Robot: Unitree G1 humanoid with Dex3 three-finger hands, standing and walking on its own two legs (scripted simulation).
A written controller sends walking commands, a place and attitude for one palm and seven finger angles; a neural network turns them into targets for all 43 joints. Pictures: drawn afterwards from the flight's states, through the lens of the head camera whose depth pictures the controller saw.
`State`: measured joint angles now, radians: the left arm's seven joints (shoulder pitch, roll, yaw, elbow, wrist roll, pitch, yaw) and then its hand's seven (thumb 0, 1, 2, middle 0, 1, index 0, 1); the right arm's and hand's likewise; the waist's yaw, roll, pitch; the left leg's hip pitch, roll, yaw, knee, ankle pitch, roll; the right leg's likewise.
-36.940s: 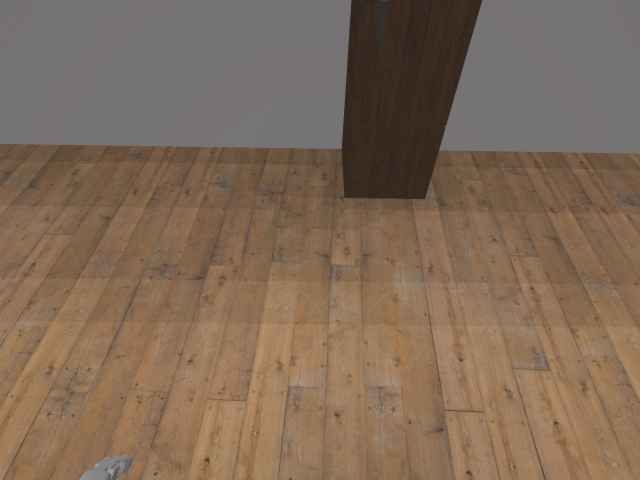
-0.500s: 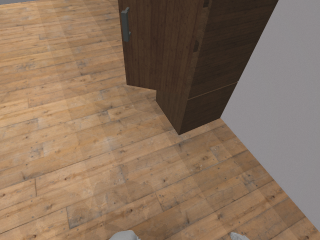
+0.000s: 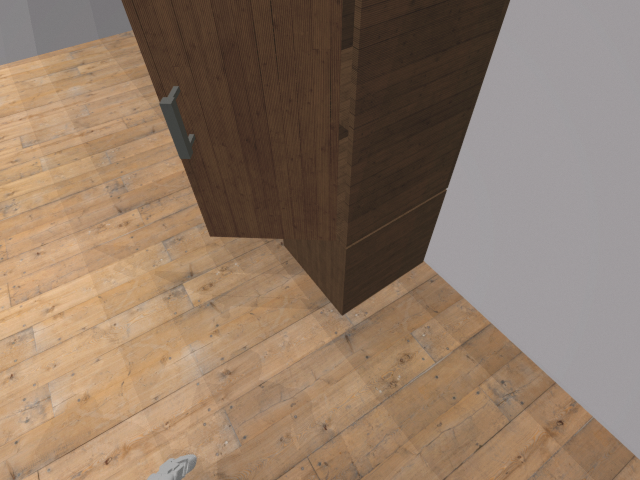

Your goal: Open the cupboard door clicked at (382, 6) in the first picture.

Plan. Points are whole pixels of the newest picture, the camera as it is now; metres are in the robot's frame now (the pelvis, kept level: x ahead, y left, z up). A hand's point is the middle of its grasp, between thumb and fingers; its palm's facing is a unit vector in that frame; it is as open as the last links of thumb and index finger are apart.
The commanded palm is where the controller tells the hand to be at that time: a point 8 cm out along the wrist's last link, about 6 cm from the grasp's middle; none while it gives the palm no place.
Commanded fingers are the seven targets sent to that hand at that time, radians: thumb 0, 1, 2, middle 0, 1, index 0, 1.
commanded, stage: take the last steps up to it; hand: left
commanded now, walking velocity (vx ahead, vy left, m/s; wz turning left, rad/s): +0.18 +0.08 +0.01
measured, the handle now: (180, 123) +0.71 +0.29 +0.04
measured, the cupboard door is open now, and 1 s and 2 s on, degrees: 52 52 52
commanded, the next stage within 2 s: come to a stop and stand still in 0.10 s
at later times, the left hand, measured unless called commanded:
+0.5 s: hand out of the picture +0.11 +0.25 -0.18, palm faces +0.04 -0.98 -0.17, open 7.4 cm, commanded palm none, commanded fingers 0.00 0.90 0.90 -0.20 -0.30 -0.20 -0.30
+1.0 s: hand out of the picture +0.13 +0.18 -0.18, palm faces +0.00 -0.98 -0.19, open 7.3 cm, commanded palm none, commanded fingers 0.00 0.90 0.90 -0.20 -0.30 -0.20 -0.30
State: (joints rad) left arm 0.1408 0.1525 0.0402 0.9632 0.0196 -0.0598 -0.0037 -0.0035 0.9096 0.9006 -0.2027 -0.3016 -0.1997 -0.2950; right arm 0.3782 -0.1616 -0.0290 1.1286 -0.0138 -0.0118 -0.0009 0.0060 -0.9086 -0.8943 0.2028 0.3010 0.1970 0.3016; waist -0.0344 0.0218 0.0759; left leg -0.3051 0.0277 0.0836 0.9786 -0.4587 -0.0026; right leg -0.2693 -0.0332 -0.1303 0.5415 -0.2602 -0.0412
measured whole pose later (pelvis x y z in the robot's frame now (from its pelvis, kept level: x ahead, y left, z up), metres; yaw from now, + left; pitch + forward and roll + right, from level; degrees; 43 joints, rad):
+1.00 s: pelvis +0.09 +0.00 +0.00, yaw -1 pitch +0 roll -1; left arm 0.23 0.16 0.02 1.06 0.01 0.01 0.02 0.00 0.92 0.90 -0.21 -0.30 -0.20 -0.30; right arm 0.30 -0.19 -0.04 1.10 -0.01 0.03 -0.02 0.00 -0.91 -0.89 0.20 0.30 0.19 0.30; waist -0.03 0.02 0.01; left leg -0.26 0.04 0.03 0.55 -0.26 -0.01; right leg -0.18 0.00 -0.07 0.50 -0.33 0.00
